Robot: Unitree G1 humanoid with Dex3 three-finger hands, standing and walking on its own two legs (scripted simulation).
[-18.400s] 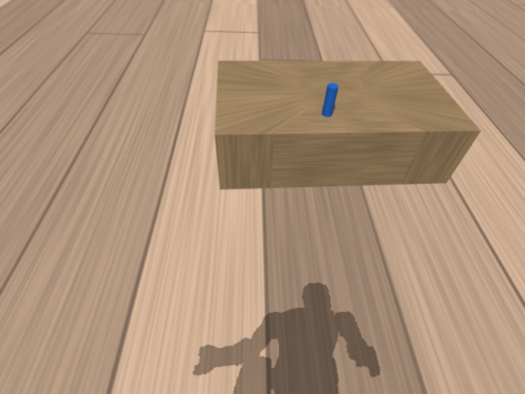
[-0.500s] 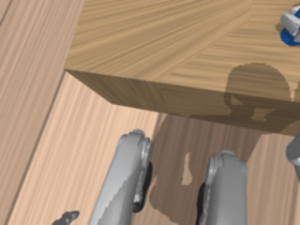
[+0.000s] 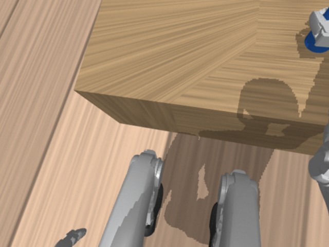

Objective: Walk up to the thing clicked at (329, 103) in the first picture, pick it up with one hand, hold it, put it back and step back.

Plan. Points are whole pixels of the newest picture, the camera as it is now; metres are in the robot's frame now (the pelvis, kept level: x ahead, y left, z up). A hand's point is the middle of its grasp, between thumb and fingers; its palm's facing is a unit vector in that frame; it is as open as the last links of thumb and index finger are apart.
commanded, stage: settle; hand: right
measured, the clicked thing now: out of the picture +0.59 -0.23 +0.06
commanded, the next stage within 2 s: lift in 0.68 s
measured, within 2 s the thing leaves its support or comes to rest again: neither
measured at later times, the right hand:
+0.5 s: hand out of the picture +0.60 -0.21 +0.09, palm faces +0.17 +0.99 -0.03, open 7.1 cm
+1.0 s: hand out of the picture +0.59 -0.21 +0.11, palm faces +0.17 +0.99 -0.03, open 7.1 cm
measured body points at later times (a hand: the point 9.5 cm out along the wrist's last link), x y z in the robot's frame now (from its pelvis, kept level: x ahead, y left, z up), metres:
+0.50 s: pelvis +0.01 +0.00 +0.05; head +0.24 -0.03 +0.43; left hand +0.05 +0.27 -0.06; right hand +0.59 -0.26 +0.09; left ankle +0.10 +0.14 -0.41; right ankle +0.07 -0.12 -0.41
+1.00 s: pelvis +0.02 +0.00 +0.08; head +0.24 -0.03 +0.47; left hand +0.06 +0.27 -0.04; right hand +0.58 -0.26 +0.12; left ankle +0.10 +0.14 -0.41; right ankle +0.07 -0.12 -0.41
